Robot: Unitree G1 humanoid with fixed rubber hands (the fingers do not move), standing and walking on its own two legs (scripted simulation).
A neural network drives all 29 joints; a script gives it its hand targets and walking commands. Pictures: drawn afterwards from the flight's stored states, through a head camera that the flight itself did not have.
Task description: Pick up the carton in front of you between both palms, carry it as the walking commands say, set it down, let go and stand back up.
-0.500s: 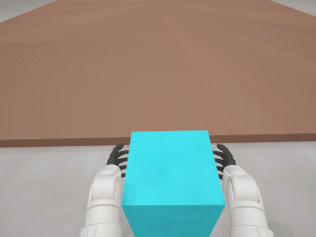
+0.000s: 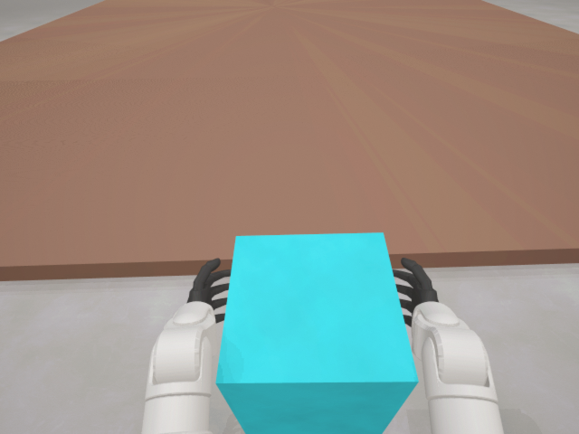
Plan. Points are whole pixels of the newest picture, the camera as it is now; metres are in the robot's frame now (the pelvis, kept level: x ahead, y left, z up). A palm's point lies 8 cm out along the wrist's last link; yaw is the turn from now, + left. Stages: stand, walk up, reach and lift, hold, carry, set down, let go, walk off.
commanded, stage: carry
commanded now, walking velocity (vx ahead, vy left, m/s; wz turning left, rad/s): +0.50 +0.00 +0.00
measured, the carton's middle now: (311, 339) +0.29 +0.00 +0.01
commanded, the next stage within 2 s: none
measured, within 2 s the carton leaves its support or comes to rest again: neither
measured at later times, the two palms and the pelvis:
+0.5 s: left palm (243, 200) +0.51 +0.12 +0.10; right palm (410, 205) +0.49 -0.18 +0.09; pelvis +0.23 -0.01 +0.00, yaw -1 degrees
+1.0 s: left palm (257, 115) +0.83 +0.13 +0.12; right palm (377, 115) +0.83 -0.17 +0.12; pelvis +0.55 -0.03 +0.00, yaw +1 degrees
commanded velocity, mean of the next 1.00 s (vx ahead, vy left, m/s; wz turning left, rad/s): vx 0.50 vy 0.00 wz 0.00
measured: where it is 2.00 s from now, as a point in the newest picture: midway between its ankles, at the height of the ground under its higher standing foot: (308, 242)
